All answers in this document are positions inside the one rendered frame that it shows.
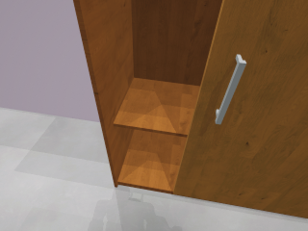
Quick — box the wardrobe door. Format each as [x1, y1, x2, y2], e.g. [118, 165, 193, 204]
[173, 0, 308, 218]

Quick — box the handle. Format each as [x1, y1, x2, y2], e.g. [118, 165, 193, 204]
[215, 54, 246, 125]

